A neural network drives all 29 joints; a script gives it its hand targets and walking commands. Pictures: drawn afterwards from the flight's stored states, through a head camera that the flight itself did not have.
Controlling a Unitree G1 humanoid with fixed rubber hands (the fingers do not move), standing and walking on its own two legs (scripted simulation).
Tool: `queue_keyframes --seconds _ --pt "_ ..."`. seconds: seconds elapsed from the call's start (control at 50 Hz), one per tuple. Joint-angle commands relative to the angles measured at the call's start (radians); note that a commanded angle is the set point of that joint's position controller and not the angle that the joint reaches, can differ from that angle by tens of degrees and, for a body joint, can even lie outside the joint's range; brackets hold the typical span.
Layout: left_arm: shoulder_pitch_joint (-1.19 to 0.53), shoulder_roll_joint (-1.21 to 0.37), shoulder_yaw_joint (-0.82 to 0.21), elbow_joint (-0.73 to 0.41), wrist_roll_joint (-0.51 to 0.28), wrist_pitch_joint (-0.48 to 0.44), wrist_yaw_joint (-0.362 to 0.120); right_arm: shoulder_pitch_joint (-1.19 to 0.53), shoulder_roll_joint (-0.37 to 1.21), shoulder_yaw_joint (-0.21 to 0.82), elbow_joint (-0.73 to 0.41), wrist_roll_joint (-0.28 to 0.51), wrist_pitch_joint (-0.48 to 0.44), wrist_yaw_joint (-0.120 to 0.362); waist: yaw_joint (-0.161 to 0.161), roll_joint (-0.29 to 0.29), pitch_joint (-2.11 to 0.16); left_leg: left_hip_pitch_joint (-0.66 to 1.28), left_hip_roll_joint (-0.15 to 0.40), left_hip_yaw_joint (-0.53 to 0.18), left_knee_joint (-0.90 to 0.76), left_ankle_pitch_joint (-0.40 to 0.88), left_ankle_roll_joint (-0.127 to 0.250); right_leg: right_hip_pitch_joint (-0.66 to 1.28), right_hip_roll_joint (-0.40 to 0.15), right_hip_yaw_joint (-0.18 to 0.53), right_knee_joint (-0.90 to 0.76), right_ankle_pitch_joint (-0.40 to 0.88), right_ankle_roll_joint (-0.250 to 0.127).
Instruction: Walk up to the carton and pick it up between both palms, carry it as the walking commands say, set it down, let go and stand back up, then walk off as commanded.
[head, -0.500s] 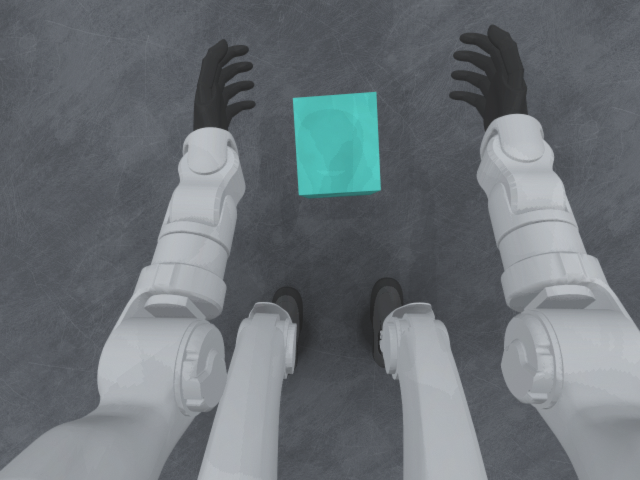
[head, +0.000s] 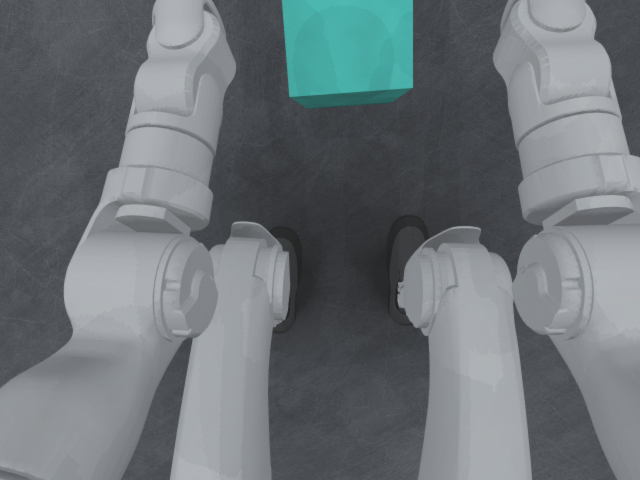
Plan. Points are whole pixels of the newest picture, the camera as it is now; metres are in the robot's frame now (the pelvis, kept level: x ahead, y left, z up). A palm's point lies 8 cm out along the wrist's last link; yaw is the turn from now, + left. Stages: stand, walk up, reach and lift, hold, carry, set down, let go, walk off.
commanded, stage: reach and lift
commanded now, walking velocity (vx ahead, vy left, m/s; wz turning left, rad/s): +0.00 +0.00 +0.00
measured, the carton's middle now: (346, 37) +0.55 +0.00 -0.38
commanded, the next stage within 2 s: none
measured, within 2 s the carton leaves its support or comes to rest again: neither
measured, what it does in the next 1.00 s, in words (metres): lowers itself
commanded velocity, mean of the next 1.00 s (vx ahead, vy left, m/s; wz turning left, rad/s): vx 0.00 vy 0.00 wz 0.00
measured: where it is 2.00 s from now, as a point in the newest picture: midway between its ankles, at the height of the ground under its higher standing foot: (341, 293)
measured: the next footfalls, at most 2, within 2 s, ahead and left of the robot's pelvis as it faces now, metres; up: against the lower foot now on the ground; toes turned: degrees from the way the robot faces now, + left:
none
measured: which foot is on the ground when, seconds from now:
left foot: down 0.00-1.00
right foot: down 0.00-1.00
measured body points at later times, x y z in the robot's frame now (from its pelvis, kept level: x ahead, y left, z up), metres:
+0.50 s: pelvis +0.00 +0.00 -0.08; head +0.38 -0.01 +0.13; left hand +0.54 +0.15 -0.30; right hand +0.56 -0.14 -0.30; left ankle +0.11 +0.12 -0.45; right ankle +0.14 -0.11 -0.45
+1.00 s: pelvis +0.00 +0.00 -0.11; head +0.38 -0.01 +0.12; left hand +0.55 +0.13 -0.31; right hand +0.56 -0.14 -0.31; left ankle +0.11 +0.12 -0.45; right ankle +0.14 -0.11 -0.45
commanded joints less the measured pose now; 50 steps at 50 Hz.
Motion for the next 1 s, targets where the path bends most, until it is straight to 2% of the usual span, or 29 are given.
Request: queue_keyframes --seconds 0.0,0.02,0.04,0.06,0.08,0.1,0.12,0.14,0.2,0.22,0.3,0.34,0.42,0.44,0.48,0.5,0.56,0.6,0.64,0.66,0.7,0.72,0.74,0.76,0.8,0.82,0.86,0.94,0.98 --pt "-0.286 0.121 -0.062 0.024 0.020 -0.036 -0.012 -0.363 -0.166 0.086 0.003 0.087 -0.026 0.013 0.104 0.000 -1.488 0.391 -0.067 0.060 -0.074 0.217 -0.026 0.526 0.068 0.026 0.011 0.151 0.022" --pt "-0.277 0.125 -0.061 0.040 0.004 -0.046 -0.018 -0.365 -0.130 0.099 0.020 0.094 -0.034 0.018 0.092 -0.080 -1.442 0.321 -0.068 0.061 -0.061 0.188 -0.016 0.540 0.057 0.017 0.020 0.153 0.033" --pt "-0.352 0.165 -0.056 -0.085 0.000 -0.057 -0.012 -0.409 -0.140 0.108 -0.054 0.102 -0.039 0.009 0.114 -0.053 -1.588 0.390 -0.063 0.063 -0.065 0.216 -0.011 0.602 0.065 0.021 0.034 0.179 0.025" --pt "-0.337 0.158 -0.078 -0.016 -0.014 -0.059 -0.017 -0.423 -0.116 0.158 -0.036 0.131 -0.037 0.013 0.138 -0.073 -1.536 0.351 -0.061 0.063 -0.039 0.230 -0.003 0.583 0.060 0.038 0.041 0.184 0.030" --pt "-0.342 0.140 -0.097 -0.017 -0.025 -0.061 -0.023 -0.437 -0.156 0.134 -0.036 0.131 -0.050 0.016 0.086 -0.070 -1.527 0.372 -0.067 0.071 -0.024 0.225 -0.008 0.574 0.057 0.025 0.046 0.176 0.033" --pt "-0.349 0.134 -0.115 0.032 -0.029 -0.057 -0.024 -0.451 -0.163 0.144 -0.007 0.144 -0.047 0.022 0.097 -0.053 -1.463 0.343 -0.062 0.051 -0.030 0.201 -0.012 0.516 0.052 0.009 0.076 0.148 0.030" --pt "-0.348 0.107 -0.126 0.109 -0.053 -0.047 -0.036 -0.424 -0.176 0.125 0.089 0.119 -0.039 0.027 0.045 -0.064 -1.361 0.294 -0.062 0.041 -0.019 0.155 -0.014 0.451 0.048 0.007 0.087 0.095 0.021" --pt "-0.364 0.143 -0.093 0.030 -0.012 -0.070 -0.034 -0.420 -0.146 0.121 0.056 0.102 -0.050 0.027 0.093 -0.047 -1.370 0.280 -0.065 0.058 0.000 0.218 -0.018 0.476 0.044 0.042 0.086 0.170 0.027" --pt "-0.365 0.159 -0.079 0.064 0.005 -0.082 -0.041 -0.444 -0.186 0.115 0.043 0.106 -0.070 0.037 0.077 -0.034 -1.346 0.285 -0.062 0.054 0.040 0.229 -0.020 0.445 0.040 0.041 0.121 0.171 0.034" --pt "-0.371 0.134 -0.111 0.104 -0.023 -0.081 -0.051 -0.445 -0.154 0.162 0.093 0.105 -0.069 0.034 0.068 -0.084 -1.331 0.229 -0.051 0.048 0.059 0.212 -0.024 0.491 0.019 0.048 0.128 0.175 0.029" --pt "-0.409 0.190 -0.085 0.069 -0.015 -0.105 -0.040 -0.511 -0.180 0.148 -0.004 0.115 -0.098 0.025 0.089 -0.063 -1.364 0.256 -0.058 0.046 0.077 0.253 -0.015 0.479 0.036 0.049 0.167 0.219 0.036" --pt "-0.359 0.180 -0.076 0.196 -0.006 -0.093 -0.060 -0.453 -0.170 0.168 0.151 0.120 -0.083 0.042 0.093 -0.080 -1.214 0.180 -0.053 0.046 0.104 0.201 -0.018 0.397 0.020 0.043 0.189 0.165 0.044" --pt "-0.393 0.110 -0.137 0.180 -0.009 -0.098 -0.079 -0.393 -0.120 0.159 0.290 0.119 -0.081 0.069 0.055 -0.022 -1.123 0.196 -0.047 0.023 0.108 0.186 -0.032 0.276 0.031 0.036 0.212 0.118 0.027" --pt "-0.408 0.106 -0.141 0.138 -0.008 -0.099 -0.082 -0.435 -0.148 0.143 0.199 0.114 -0.088 0.068 0.051 0.015 -1.156 0.231 -0.050 0.027 0.126 0.228 -0.036 0.282 0.041 0.032 0.225 0.152 0.027" --pt "-0.388 0.110 -0.144 0.179 -0.012 -0.099 -0.080 -0.410 -0.157 0.142 0.233 0.115 -0.091 0.068 0.039 0.020 -1.152 0.226 -0.049 0.030 0.145 0.217 -0.049 0.271 0.024 0.027 0.236 0.131 0.024" --pt "-0.411 0.068 -0.165 0.139 -0.048 -0.091 -0.081 -0.437 -0.198 0.127 0.203 0.101 -0.099 0.065 -0.012 0.011 -1.197 0.242 -0.055 0.021 0.136 0.225 -0.049 0.294 0.024 0.013 0.238 0.147 0.020" --pt "-0.364 0.075 -0.163 0.219 -0.048 -0.094 -0.075 -0.453 -0.213 0.122 0.169 0.109 -0.118 0.054 -0.006 0.009 -1.155 0.211 -0.066 0.008 0.160 0.210 -0.038 0.281 0.026 0.013 0.263 0.136 0.025" --pt "-0.337 0.089 -0.116 0.260 -0.011 -0.082 -0.075 -0.464 -0.224 0.135 0.186 0.107 -0.110 0.066 0.033 0.016 -1.108 0.189 -0.062 0.021 0.163 0.178 -0.035 0.248 0.023 0.011 0.262 0.100 0.027" --pt "-0.320 0.069 -0.105 0.238 -0.006 -0.090 -0.077 -0.421 -0.195 0.137 0.183 0.107 -0.110 0.069 0.052 0.000 -1.107 0.191 -0.070 0.022 0.169 0.222 -0.040 0.250 0.032 0.023 0.261 0.124 0.025" --pt "-0.351 0.063 -0.123 0.207 -0.024 -0.096 -0.075 -0.437 -0.164 0.148 0.146 0.111 -0.118 0.071 0.027 -0.030 -1.146 0.192 -0.072 0.014 0.168 0.232 -0.032 0.261 0.033 0.015 0.269 0.152 0.026" --pt "-0.362 0.055 -0.150 0.199 -0.028 -0.100 -0.079 -0.442 -0.130 0.171 0.193 0.146 -0.111 0.077 0.066 -0.001 -1.157 0.196 -0.071 0.019 0.165 0.244 -0.029 0.280 0.035 0.013 0.280 0.170 0.025" --pt "-0.385 0.026 -0.176 0.173 -0.038 -0.103 -0.084 -0.431 -0.128 0.159 0.182 0.146 -0.115 0.076 0.029 0.024 -1.165 0.217 -0.066 0.026 0.178 0.239 -0.036 0.276 0.037 0.017 0.274 0.161 0.020" --pt "-0.372 0.036 -0.161 0.167 -0.041 -0.107 -0.087 -0.441 -0.088 0.189 0.154 0.144 -0.112 0.080 0.049 -0.024 -1.167 0.171 -0.070 0.026 0.180 0.265 -0.031 0.306 0.040 0.022 0.278 0.213 0.026" --pt "-0.378 0.037 -0.165 0.169 -0.053 -0.105 -0.082 -0.419 -0.137 0.165 0.191 0.132 -0.111 0.072 0.008 -0.019 -1.196 0.185 -0.075 0.032 0.195 0.242 -0.039 0.333 0.030 0.021 0.282 0.197 0.026" --pt "-0.375 0.012 -0.167 0.197 -0.047 -0.103 -0.092 -0.449 -0.100 0.192 0.161 0.148 -0.113 0.075 0.049 -0.025 -1.188 0.163 -0.075 0.041 0.191 0.240 -0.033 0.342 0.035 0.023 0.281 0.198 0.028" --pt "-0.383 0.007 -0.166 0.158 -0.054 -0.108 -0.083 -0.390 -0.106 0.167 0.207 0.126 -0.116 0.066 0.005 -0.018 -1.183 0.204 -0.076 0.033 0.190 0.237 -0.038 0.305 0.039 0.014 0.278 0.173 0.022" --pt "-0.370 0.008 -0.160 0.148 -0.042 -0.115 -0.079 -0.413 -0.080 0.183 0.144 0.133 -0.120 0.068 0.048 -0.026 -1.210 0.225 -0.083 0.035 0.195 0.289 -0.032 0.312 0.044 0.016 0.281 0.214 0.031" --pt "-0.374 -0.083 -0.158 0.222 -0.022 -0.089 -0.100 -0.420 -0.016 0.171 0.205 0.101 -0.102 0.088 0.020 -0.017 -1.104 0.172 -0.082 0.017 0.167 0.199 -0.030 0.254 0.049 0.007 0.275 0.134 0.022" --pt "-0.376 -0.092 -0.134 0.215 0.022 -0.092 -0.102 -0.430 0.079 0.181 0.231 0.106 -0.087 0.107 0.080 -0.024 -1.111 0.159 -0.094 0.030 0.169 0.194 -0.025 0.295 0.053 0.022 0.278 0.146 0.030"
